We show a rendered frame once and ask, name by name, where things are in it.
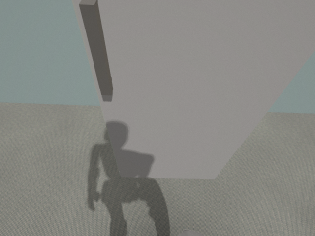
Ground handle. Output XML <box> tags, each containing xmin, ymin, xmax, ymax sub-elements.
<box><xmin>79</xmin><ymin>0</ymin><xmax>113</xmax><ymax>96</ymax></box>

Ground fridge door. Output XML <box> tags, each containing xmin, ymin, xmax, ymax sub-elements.
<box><xmin>73</xmin><ymin>0</ymin><xmax>315</xmax><ymax>179</ymax></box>

